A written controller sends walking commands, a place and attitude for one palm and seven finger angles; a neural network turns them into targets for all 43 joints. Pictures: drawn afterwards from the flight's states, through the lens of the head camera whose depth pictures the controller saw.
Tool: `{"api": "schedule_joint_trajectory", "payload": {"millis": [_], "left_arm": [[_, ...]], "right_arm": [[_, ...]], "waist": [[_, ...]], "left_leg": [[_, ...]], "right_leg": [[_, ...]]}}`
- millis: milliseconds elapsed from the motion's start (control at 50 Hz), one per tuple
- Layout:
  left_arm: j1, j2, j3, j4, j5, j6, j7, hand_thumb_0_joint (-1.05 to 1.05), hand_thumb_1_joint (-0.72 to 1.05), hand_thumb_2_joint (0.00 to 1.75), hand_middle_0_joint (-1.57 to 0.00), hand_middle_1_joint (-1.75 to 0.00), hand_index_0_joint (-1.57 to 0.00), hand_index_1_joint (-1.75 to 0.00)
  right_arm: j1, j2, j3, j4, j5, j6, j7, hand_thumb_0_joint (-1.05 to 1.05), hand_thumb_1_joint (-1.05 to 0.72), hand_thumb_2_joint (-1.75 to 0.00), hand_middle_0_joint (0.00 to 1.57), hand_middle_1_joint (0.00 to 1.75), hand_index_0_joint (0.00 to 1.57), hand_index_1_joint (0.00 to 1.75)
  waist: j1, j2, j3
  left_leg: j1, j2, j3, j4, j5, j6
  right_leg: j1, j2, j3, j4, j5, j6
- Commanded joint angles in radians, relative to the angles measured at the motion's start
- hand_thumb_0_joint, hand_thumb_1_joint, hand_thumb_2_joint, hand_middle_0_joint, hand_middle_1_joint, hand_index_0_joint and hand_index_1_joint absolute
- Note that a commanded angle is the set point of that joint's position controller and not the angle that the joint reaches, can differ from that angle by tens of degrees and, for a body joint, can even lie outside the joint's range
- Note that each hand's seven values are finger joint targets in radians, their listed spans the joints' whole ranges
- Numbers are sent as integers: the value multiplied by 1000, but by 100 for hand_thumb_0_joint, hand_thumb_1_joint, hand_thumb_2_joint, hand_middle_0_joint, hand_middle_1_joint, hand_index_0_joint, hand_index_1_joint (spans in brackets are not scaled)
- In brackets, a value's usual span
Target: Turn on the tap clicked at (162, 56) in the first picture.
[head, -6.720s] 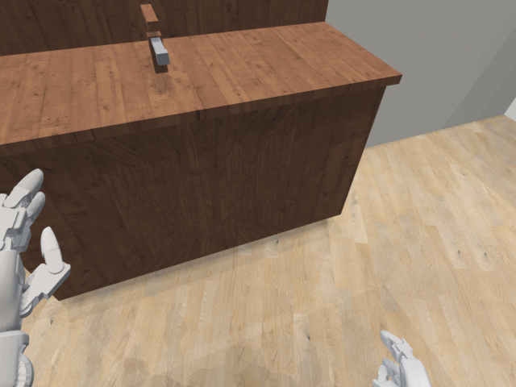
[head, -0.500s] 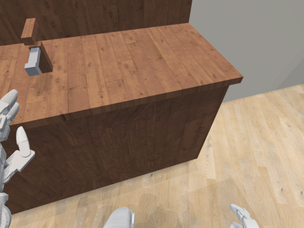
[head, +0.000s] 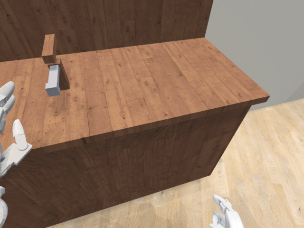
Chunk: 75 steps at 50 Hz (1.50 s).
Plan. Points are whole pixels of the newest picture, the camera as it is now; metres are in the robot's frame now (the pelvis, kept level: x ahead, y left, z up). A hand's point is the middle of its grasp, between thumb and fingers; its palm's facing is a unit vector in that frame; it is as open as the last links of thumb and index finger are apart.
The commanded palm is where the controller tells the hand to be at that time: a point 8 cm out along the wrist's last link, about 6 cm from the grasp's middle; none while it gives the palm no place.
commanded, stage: shuffle to correct the standing spot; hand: left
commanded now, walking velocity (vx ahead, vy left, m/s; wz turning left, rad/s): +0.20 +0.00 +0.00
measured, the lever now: (53, 89) +0.41 +0.31 +0.15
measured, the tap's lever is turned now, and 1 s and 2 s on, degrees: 0 0 0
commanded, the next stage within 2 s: come to a stop and stand still in 0.38 s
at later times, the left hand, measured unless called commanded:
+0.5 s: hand (43, 110) +0.30 +0.26 +0.19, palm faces +0.36 -0.83 -0.41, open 7.4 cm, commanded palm +0.24 +0.30 +0.19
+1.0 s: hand (49, 110) +0.31 +0.26 +0.18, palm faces +0.45 -0.82 -0.36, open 7.4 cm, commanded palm +0.26 +0.29 +0.19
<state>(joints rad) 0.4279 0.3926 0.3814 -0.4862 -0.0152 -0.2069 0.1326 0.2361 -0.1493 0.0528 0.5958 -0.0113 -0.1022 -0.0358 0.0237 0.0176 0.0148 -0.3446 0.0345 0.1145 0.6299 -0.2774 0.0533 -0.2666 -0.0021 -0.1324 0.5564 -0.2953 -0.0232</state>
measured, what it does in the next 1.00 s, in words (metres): steps on the spot: right foot, then left foot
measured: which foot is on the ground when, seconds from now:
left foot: down 0.00-0.62, up 0.64-0.86, down 0.88-1.00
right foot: down 0.00-0.22, up 0.24-0.58, down 0.60-1.00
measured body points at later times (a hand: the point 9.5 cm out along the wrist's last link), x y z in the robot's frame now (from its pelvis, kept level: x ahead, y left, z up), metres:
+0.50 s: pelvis +0.07 +0.03 +0.02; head +0.09 +0.04 +0.46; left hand +0.27 +0.31 +0.21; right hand +0.23 -0.19 -0.07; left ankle +0.09 +0.13 -0.73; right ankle +0.12 -0.10 -0.69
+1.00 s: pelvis +0.10 +0.01 +0.01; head +0.11 +0.03 +0.46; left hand +0.28 +0.30 +0.20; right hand +0.28 -0.23 -0.06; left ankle +0.12 +0.12 -0.73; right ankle +0.13 -0.09 -0.73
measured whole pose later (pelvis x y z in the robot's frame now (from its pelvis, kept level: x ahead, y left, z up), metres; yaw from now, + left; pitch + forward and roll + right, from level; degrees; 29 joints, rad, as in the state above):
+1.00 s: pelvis +0.10 +0.01 +0.01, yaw -1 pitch -1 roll +0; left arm 0.45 0.38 0.36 -0.53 -0.04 -0.17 0.18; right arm 0.18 -0.21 0.00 0.58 0.00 -0.06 -0.07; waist 0.03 -0.05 0.05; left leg -0.27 0.00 0.06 0.54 -0.25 0.02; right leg -0.28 -0.03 -0.11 0.55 -0.24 -0.01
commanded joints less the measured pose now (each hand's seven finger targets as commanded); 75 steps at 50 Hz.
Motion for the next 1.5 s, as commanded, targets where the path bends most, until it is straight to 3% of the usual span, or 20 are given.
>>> {"api": "schedule_joint_trajectory", "payload": {"millis": [0, 80, 140, 180, 220, 260, 360, 500, 540, 580, 620, 720, 840, 920, 1180, 1200, 1220, 1260, 1380, 1480], "left_arm": [[-166, 125, 53, -105, -7, -9, 20, 0, 90, 90, -20, -30, -20, -30], [-217, 130, 29, -197, 9, -43, 46, 0, 90, 90, -20, -30, -20, -30], [-185, 151, 59, -268, -4, -44, 49, 0, 90, 90, -20, -30, -20, -30], [-149, 149, 76, -331, -16, -56, 47, 0, 90, 90, -20, -30, -20, -30], [-141, 197, 122, -281, -15, -59, 41, 0, 90, 90, -20, -30, -20, -30], [-121, 203, 142, -334, -16, -68, 36, 0, 90, 90, -20, -30, -20, -30], [6, 113, 89, -280, -17, -44, 14, 0, 90, 90, -20, -30, -20, -30], [-37, 130, 86, -212, -17, -9, 22, 0, 90, 90, -20, -30, -20, -30], [-71, 151, 92, -204, -12, -6, 33, 0, 90, 90, -20, -30, -20, -30], [-93, 188, 114, -235, -12, -11, 48, 0, 90, 90, -20, -30, -20, -30], [-57, 151, 86, -199, -25, 0, 47, 0, 90, 90, -20, -30, -20, -30], [24, 164, 131, -239, -21, -29, 74, 0, 90, 90, -20, -30, -20, -30], [13, 148, 111, -267, -28, -22, 77, 0, 90, 90, -20, -30, -20, -30], [-32, 134, 81, -268, -21, -24, 63, 0, 90, 90, -20, -30, -20, -30], [-125, 103, 27, -172, -18, 2, 44, 0, 90, 90, -20, -30, -20, -30], [-1142, 887, 571, -357, 132, -95, 32, 0, 90, 90, -20, -30, -20, -30], [-576, 296, 184, 209, 39, -64, -21, 0, 90, 90, -20, -30, -20, -30], [-207, 27, -25, 131, -37, -73, -45, 0, 90, 90, -20, -30, -20, -30], [-43, 157, 89, -162, -32, -84, -13, 0, 90, 90, -20, -30, -20, -30], [-141, 191, 155, -168, -28, -98, -4, 0, 90, 90, -20, -30, -20, -30]], "right_arm": [[-102, -160, -82, -152, 13, -28, -11, 0, -90, -90, 20, 30, 20, 30], [-125, -140, -55, -124, 14, -24, -13, 0, -90, -90, 20, 30, 20, 30], [-111, -147, -75, -135, 7, -28, -25, 0, -90, -90, 20, 30, 20, 30], [-98, -191, -99, -154, 18, -33, -33, 0, -90, -90, 20, 30, 20, 30], [-109, -171, -94, -150, 3, -38, -23, 0, -90, -90, 20, 30, 20, 30], [-121, -158, -99, -148, 15, -44, -15, 0, -90, -90, 20, 30, 20, 30], [-88, -174, -102, -149, 17, -50, 6, 0, -90, -90, 20, 30, 20, 30], [-96, -167, -79, -159, 16, -41, -19, 0, -90, -90, 20, 30, 20, 30], [-111, -159, -72, -155, 15, -38, -19, 0, -90, -90, 20, 30, 20, 30], [-110, -137, -65, -154, 12, -32, -18, 0, -90, -90, 20, 30, 20, 30], [-113, -150, -83, -153, 23, -37, -10, 0, -90, -90, 20, 30, 20, 30], [-145, -126, -55, -153, 19, -10, -25, 0, -90, -90, 20, 30, 20, 30], [-121, -148, -82, -164, 14, 4, -38, 0, -90, -90, 20, 30, 20, 30], [-140, -175, -77, -173, 15, -6, -45, 0, -90, -90, 20, 30, 20, 30], [-127, -162, -58, -139, 6, -22, -36, 0, -90, -90, 20, 30, 20, 30], [-28, -182, -71, -133, -26, -77, -30, 0, -90, -90, 20, 30, 20, 30], [-64, -70, -39, -64, 6, -72, -29, 0, -90, -90, 20, 30, 20, 30], [-93, -147, -80, -141, 32, -100, 3, 0, -90, -90, 20, 30, 20, 30], [-123, -172, -78, -186, 35, -108, 28, 0, -90, -90, 20, 30, 20, 30], [-121, -175, -81, -183, 32, -115, -1, 0, -90, -90, 20, 30, 20, 30]], "waist": [[3, -310, 3], [-1, -108, -41], [-13, -38, -91], [-25, 276, -119], [-39, 296, -76], [-27, 148, -92], [-23, 198, -106], [-23, 176, -103], [-21, 94, -121], [-33, -29, -164], [-3, -223, -149], [-6, -130, -171], [-10, -94, -163], [-4, 192, -133], [-13, 3, -60], [2, -118, 176], [-5, -125, -103], [30, 175, -128], [25, -22, -108], [7, 71, -59]], "left_leg": [[-307, 5, -51, 298, -205, -53], [-161, 55, -58, 144, -149, -48], [148, -34, 41, -98, 50, -60], [339, 191, -323, -247, 69, 42], [276, 368, -644, -402, 20, 148], [326, 355, -538, -343, 162, 159], [201, 252, -196, -329, 258, 77], [141, 229, -137, -264, 162, 32], [28, 170, -89, -175, 54, -12], [-51, 45, -25, 0, -51, -60], [-96, -14, -73, 173, -167, -82], [-115, 5, -109, 186, -133, -85], [134, -8, -78, -139, 172, -75], [63, 153, -271, -283, 321, -16], [35, 34, -158, -266, -100, -52], [-84, 43, -99, -104, 62, -38], [93, -19, -121, -131, 72, -22], [198, 17, -80, -201, 77, -36], [-4, 72, -176, -336, -146, -13], [-53, 93, -207, -379, -228, -3]], "right_leg": [[138, -373, 644, -369, -391, -216], [123, -313, 322, -217, 80, -181], [5, -173, 144, -81, -33, -88], [-212, -28, 35, 265, -130, 9], [-346, -18, 131, 566, -282, 12], [-404, -54, 151, 593, -188, 16], [-249, -46, 54, 369, -18, 35], [4, 16, -25, -37, 37, 41], [187, -21, 38, -168, 109, 31], [249, -202, 271, -204, 332, -46], [213, -319, 427, -258, 365, -115], [262, -320, 244, -120, 746, -118], [96, -227, 195, -110, 400, -39], [94, -47, 95, 0, 119, 28], [56, -92, 196, -290, -92, 2], [-127, -110, 238, -335, 145, 58], [-50, -179, 233, -264, 84, -34], [37, -129, 255, -227, 144, -24], [159, -53, 137, -138, -34, 17], [156, -43, 118, -93, -9, 16]]}}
